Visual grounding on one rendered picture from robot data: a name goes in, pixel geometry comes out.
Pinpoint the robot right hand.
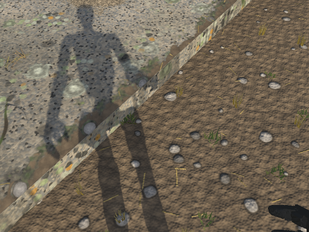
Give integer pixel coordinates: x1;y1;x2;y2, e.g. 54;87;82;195
268;204;309;232

